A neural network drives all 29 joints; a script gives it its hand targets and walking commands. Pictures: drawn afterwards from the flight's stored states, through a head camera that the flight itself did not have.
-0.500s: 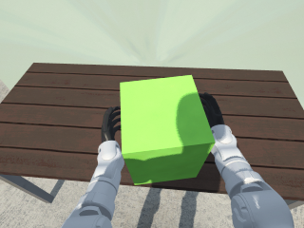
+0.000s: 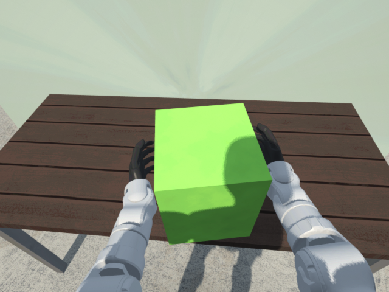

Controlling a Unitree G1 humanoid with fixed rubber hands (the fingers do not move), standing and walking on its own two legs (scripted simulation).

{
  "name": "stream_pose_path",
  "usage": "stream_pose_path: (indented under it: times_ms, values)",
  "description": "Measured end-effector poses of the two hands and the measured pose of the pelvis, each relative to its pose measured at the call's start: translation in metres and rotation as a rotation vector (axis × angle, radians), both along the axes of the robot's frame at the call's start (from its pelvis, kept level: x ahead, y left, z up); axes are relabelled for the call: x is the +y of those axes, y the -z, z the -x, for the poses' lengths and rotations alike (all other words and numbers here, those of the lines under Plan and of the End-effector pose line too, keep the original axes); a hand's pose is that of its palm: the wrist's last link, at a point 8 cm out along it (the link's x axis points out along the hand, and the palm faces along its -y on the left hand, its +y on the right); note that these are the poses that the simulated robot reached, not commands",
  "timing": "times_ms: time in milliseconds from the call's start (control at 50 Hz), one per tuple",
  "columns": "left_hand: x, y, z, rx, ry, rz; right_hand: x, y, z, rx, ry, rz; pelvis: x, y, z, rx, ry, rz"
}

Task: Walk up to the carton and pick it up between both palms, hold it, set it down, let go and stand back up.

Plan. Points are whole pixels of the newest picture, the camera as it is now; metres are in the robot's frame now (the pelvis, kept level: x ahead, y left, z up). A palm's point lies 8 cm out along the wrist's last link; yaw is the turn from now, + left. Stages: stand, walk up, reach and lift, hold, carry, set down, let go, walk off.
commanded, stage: reach and lift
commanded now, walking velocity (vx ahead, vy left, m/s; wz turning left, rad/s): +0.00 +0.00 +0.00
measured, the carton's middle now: (204, 176) +0.40 +0.05 +0.02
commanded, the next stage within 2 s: none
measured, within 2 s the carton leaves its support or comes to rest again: neither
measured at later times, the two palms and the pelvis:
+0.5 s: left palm (124, 154) +0.34 +0.20 +0.14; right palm (279, 139) +0.40 -0.09 +0.16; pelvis -0.01 +0.01 +0.00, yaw +1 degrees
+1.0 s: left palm (118, 133) +0.36 +0.21 +0.18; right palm (280, 132) +0.39 -0.08 +0.19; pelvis -0.01 +0.03 +0.01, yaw +2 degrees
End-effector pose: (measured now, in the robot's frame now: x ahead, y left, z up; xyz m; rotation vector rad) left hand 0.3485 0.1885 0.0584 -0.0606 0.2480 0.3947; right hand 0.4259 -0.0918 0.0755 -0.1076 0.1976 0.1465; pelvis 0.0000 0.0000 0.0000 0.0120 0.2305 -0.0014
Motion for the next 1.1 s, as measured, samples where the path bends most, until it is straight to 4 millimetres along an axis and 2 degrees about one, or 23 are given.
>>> stream_pose_path:
  times_ms: [240,500,660,900,1100]
  values:
    - [0.010,-0.040,0.002,-0.009,0.024,-0.021,0.010,-0.045,0.006,-0.023,0.012,0.063,0.003,-0.002,0.004,-0.059,-0.010,0.003]
    - [0.010,-0.080,0.007,-0.012,0.084,-0.022,0.007,-0.088,0.028,0.003,0.092,-0.037,0.010,-0.005,0.014,-0.188,-0.025,0.003]
    - [0.013,-0.093,0.008,-0.014,0.103,-0.030,0.009,-0.098,0.033,0.013,0.118,-0.095,0.012,-0.005,0.015,-0.223,-0.028,0.001]
    - [0.019,-0.104,-0.003,0.015,0.157,-0.044,0.011,-0.101,0.037,0.030,0.165,-0.044,0.021,-0.006,0.014,-0.227,-0.035,0.001]
    - [0.021,-0.135,-0.016,-0.020,0.189,-0.058,0.013,-0.125,0.036,-0.005,0.196,-0.042,0.029,-0.007,0.012,-0.229,-0.040,0.005]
